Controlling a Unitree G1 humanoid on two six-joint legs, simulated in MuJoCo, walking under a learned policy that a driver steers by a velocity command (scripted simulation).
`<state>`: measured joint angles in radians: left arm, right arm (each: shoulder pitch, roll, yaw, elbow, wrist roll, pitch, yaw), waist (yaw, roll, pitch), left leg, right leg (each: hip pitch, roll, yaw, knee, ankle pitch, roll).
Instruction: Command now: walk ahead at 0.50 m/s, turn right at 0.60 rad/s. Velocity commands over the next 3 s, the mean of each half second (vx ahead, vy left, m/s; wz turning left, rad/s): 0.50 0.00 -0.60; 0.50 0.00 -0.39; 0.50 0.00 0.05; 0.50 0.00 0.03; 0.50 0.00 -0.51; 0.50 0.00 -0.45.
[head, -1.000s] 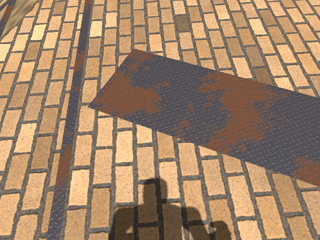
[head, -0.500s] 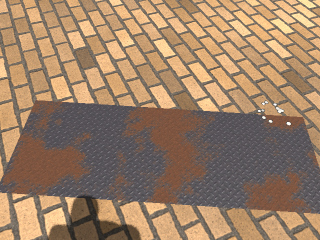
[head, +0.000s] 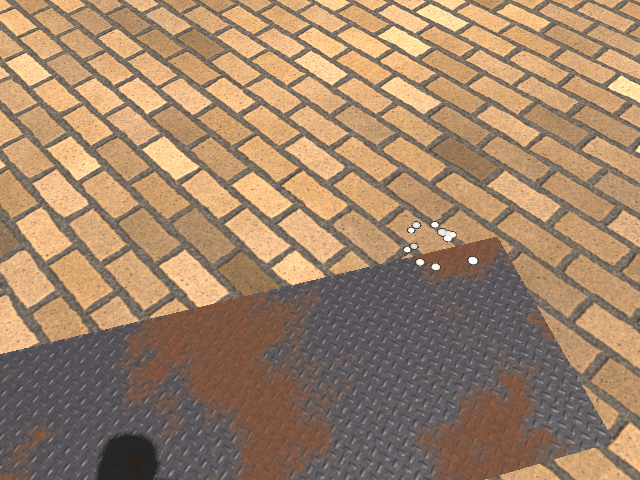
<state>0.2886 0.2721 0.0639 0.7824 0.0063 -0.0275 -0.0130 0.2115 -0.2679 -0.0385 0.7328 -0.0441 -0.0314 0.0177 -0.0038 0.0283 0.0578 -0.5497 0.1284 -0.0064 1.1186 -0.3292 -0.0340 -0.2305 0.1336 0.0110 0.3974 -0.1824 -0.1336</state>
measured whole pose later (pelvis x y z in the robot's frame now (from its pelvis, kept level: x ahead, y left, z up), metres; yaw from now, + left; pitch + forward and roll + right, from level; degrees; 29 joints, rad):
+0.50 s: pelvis +0.29 +0.04 +0.00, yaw -17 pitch +1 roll +0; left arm 0.30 0.32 0.07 0.77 0.03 -0.02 -0.03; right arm 0.22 -0.26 -0.04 0.72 -0.03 -0.06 0.00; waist 0.02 -0.05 0.04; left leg -0.27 0.00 0.09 0.45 -0.20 0.04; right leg -0.43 0.04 0.05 1.15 -0.34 -0.06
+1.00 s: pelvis +0.52 -0.11 +0.00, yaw -29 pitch +1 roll +1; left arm 0.21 0.24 0.03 0.79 0.02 -0.05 -0.01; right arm 0.33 -0.25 -0.03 0.82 -0.02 -0.04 0.02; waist -0.04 0.02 0.05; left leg -0.40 0.08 0.04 1.13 -0.36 0.03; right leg -0.27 0.07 -0.05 0.44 -0.18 -0.09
